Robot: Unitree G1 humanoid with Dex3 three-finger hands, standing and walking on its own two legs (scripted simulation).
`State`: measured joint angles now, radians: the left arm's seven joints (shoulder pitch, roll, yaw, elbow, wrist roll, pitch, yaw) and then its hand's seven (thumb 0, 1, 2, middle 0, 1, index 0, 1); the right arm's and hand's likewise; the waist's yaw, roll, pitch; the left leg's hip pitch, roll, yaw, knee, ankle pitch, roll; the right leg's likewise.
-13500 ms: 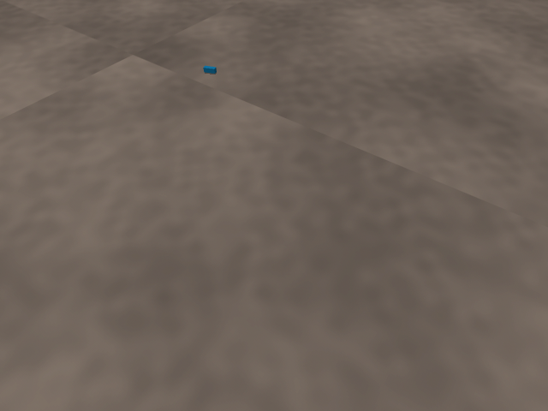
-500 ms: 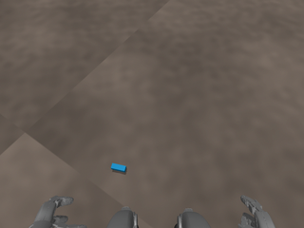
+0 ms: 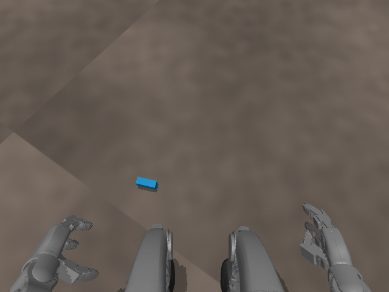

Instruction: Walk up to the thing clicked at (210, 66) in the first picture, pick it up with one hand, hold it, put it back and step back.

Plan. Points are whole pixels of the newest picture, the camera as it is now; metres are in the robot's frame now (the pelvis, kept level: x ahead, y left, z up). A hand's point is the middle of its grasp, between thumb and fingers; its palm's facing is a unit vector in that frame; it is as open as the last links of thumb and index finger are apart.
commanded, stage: rise first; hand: left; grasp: from above
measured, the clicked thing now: (146, 183) +0.46 +0.21 -0.60
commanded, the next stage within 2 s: none
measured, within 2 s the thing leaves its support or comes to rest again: neither
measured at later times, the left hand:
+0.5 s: hand (108, 208) +0.32 +0.28 -0.33, palm faces -0.55 -0.31 -0.78, open 11.9 cm
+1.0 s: hand (118, 194) +0.38 +0.28 -0.41, palm faces -0.52 -0.07 -0.85, open 12.2 cm
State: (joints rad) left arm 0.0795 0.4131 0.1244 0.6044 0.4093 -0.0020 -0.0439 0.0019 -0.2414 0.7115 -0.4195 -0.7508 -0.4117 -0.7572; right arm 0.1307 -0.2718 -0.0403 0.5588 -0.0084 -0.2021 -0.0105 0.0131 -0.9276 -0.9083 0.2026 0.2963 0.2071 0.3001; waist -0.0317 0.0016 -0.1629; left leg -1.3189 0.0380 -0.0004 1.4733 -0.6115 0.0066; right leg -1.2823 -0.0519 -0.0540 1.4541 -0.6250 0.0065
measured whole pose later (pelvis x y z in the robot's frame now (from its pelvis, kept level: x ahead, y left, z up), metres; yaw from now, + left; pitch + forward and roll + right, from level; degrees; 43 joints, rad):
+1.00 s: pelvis -0.06 +0.01 -0.26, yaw -6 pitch +33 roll -8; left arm -0.81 0.74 0.11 1.27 1.21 -0.40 0.24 0.00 -0.17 0.75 -0.38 -0.62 -0.37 -0.63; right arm 0.12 -0.26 -0.01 0.75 -0.12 -0.01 0.11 0.01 -0.90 -0.90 0.20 0.30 0.21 0.30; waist -0.15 -0.01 -0.07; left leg -2.26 0.05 -0.09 2.32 -0.65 0.04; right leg -2.17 -0.05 -0.09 2.25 -0.67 0.01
